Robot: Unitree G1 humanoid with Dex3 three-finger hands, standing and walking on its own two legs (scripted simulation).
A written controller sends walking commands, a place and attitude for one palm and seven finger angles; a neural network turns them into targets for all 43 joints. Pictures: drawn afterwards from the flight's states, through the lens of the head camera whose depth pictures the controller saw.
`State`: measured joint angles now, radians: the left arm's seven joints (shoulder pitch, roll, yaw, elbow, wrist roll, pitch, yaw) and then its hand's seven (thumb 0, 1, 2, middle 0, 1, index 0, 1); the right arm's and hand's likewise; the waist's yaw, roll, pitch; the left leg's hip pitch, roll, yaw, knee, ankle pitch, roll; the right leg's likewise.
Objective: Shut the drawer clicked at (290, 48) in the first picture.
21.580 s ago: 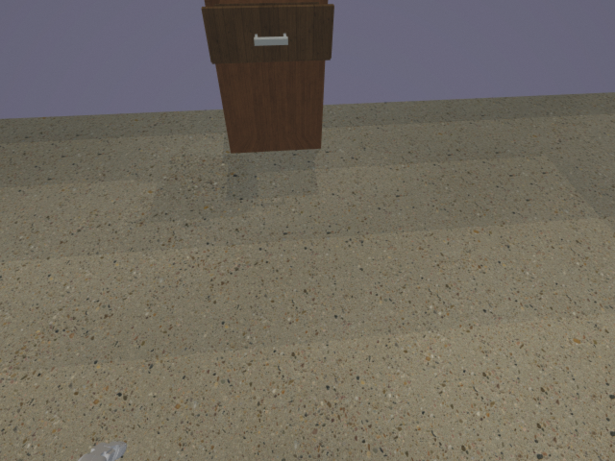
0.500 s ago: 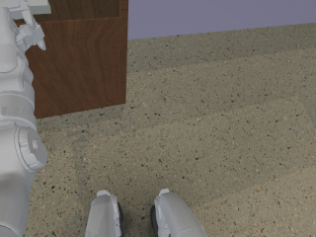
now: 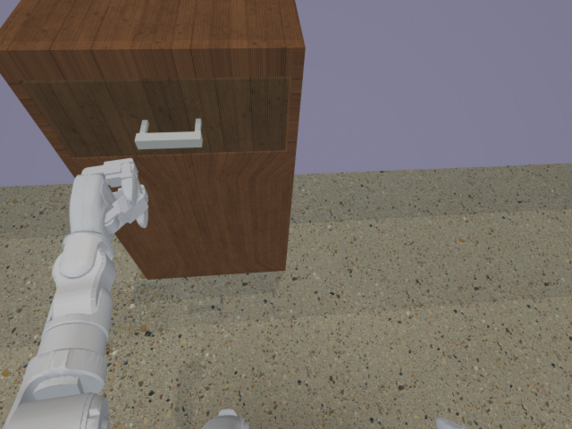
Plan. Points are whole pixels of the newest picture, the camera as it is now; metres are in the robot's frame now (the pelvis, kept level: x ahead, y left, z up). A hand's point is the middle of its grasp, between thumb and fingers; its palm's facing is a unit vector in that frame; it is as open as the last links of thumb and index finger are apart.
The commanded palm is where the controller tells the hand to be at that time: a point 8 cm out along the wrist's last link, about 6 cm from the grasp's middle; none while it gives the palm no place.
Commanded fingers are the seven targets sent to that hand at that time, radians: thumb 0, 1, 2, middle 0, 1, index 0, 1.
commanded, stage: draw the hand back to the body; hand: left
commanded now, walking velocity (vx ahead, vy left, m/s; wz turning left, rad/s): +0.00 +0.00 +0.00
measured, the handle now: (170, 132) +0.63 +0.21 +0.00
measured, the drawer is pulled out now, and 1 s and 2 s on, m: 0.00 0.00 0.00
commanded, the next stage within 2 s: step back with the hand held close in 0.96 s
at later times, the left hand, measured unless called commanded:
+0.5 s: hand (51, 286) +0.25 +0.22 +0.16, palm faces +0.27 -0.92 -0.28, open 3.2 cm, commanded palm +0.20 +0.27 +0.18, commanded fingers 0.00 0.90 0.90 -1.40 -1.60 -1.40 -1.60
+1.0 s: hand out of the picture +0.16 +0.24 +0.21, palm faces +0.40 -0.83 -0.38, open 3.2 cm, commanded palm +0.11 +0.28 +0.23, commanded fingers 0.00 0.90 0.90 -1.40 -1.60 -1.40 -1.60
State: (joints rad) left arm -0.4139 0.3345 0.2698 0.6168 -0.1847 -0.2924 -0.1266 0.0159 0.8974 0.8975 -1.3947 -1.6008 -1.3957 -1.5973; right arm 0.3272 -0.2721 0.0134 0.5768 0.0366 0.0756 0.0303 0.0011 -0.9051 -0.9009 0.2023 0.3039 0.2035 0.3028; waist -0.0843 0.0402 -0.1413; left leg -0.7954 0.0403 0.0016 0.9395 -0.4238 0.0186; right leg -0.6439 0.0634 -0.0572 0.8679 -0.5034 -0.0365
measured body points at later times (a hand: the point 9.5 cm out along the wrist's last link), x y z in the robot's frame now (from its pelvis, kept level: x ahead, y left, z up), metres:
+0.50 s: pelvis -0.01 +0.00 +0.05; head -0.02 -0.02 +0.50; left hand +0.23 +0.27 +0.18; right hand +0.19 -0.21 -0.03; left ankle +0.01 +0.10 -0.69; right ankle -0.05 -0.10 -0.69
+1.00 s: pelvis -0.01 +0.00 +0.05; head -0.03 -0.03 +0.50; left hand +0.13 +0.28 +0.23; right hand +0.19 -0.22 -0.03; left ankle +0.01 +0.10 -0.69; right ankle -0.05 -0.10 -0.69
